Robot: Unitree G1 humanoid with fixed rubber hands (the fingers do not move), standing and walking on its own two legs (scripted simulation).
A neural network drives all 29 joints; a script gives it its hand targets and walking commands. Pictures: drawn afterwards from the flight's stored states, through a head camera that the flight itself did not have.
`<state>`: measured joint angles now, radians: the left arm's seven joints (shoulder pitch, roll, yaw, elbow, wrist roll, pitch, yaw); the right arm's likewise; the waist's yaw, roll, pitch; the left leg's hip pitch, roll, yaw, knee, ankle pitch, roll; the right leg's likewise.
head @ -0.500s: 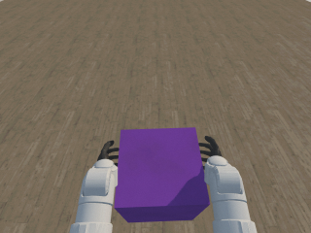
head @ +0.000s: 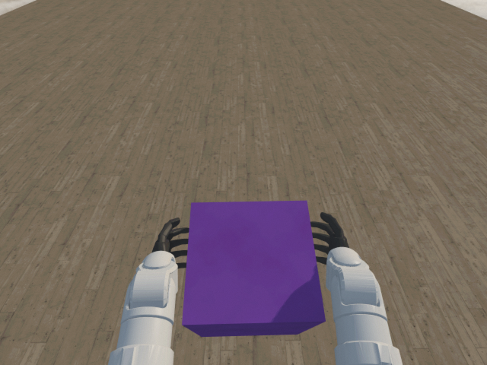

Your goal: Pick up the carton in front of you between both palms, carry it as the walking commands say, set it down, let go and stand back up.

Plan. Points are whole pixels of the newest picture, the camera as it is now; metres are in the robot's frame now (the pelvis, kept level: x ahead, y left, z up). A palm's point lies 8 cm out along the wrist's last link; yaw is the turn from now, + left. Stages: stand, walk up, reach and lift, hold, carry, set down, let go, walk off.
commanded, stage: carry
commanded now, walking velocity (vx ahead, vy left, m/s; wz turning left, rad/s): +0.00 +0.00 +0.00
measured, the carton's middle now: (249, 274) +0.32 +0.00 -0.05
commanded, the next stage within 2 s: hold in 0.58 s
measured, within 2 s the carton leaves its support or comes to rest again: neither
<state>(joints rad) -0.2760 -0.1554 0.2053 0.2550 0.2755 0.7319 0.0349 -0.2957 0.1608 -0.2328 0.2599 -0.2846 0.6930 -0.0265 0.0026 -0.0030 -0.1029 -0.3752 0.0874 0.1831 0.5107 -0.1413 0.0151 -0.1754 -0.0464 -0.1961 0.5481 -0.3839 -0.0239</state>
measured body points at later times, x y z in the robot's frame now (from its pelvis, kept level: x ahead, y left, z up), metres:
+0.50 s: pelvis -0.01 -0.01 +0.00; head -0.04 +0.00 +0.45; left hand +0.29 +0.14 +0.03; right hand +0.30 -0.16 +0.04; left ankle +0.08 +0.12 -0.73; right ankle -0.05 -0.09 -0.73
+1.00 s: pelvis -0.01 +0.03 +0.01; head -0.04 +0.06 +0.46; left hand +0.32 +0.10 +0.04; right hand +0.24 -0.20 +0.05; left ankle +0.08 +0.14 -0.73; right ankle -0.05 -0.09 -0.73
